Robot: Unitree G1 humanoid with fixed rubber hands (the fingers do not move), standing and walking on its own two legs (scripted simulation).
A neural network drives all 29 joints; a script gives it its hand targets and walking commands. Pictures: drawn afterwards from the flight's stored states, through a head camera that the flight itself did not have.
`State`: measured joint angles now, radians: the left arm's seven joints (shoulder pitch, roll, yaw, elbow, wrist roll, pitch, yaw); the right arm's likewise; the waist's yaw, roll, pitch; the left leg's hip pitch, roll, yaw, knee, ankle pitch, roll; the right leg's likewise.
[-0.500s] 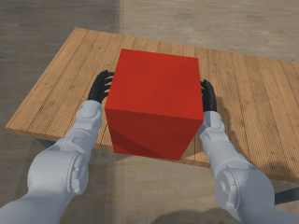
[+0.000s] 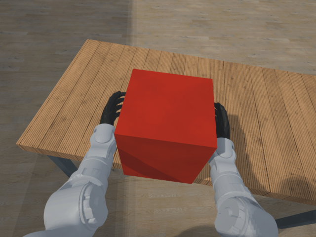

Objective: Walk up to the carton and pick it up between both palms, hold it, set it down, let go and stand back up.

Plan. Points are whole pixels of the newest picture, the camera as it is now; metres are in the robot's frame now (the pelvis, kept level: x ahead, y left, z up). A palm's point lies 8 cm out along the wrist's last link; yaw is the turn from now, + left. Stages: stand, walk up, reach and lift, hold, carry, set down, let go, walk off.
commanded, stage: reach and lift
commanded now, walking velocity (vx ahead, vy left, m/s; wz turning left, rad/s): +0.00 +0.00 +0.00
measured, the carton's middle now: (164, 130) +0.41 -0.03 +0.00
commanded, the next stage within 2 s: none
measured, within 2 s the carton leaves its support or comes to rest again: leaves its support in 1.38 s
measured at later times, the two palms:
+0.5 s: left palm (108, 121) +0.41 +0.13 +0.03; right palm (220, 133) +0.38 -0.17 +0.03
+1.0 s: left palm (108, 122) +0.41 +0.13 +0.03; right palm (220, 133) +0.38 -0.17 +0.03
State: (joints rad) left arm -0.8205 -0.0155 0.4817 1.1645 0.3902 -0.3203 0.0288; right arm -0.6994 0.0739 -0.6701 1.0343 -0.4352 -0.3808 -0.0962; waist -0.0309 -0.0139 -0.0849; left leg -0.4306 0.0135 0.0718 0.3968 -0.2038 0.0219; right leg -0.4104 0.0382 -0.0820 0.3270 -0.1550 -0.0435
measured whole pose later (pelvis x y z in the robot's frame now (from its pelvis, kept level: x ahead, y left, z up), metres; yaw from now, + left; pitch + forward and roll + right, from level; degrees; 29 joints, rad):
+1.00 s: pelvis +0.00 +0.00 +0.00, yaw +1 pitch +14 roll -1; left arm -0.78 -0.04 0.48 1.07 0.40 -0.28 0.01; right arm -0.67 0.09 -0.68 1.00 -0.44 -0.38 -0.09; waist -0.03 -0.02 -0.08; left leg -0.42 0.01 0.06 0.36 -0.18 0.02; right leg -0.39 0.04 -0.10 0.30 -0.14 -0.05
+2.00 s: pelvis -0.02 +0.00 +0.00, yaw +2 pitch +11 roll -1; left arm -0.75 -0.01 0.32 1.07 0.27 -0.21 0.06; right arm -0.65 0.05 -0.53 1.06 -0.32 -0.39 -0.14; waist -0.01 -0.03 -0.14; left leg -0.37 0.00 0.05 0.32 -0.14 0.02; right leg -0.34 0.03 -0.11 0.25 -0.10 -0.05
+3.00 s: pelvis -0.03 +0.01 +0.01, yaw +3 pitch -7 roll -1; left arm -0.64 -0.03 0.22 0.31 0.29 0.56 0.01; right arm -0.60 -0.01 -0.15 0.63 0.08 0.15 -0.17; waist -0.06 -0.07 0.04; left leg -0.05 -0.02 0.04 0.33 -0.16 0.04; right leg -0.01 0.01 -0.12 0.26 -0.13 -0.03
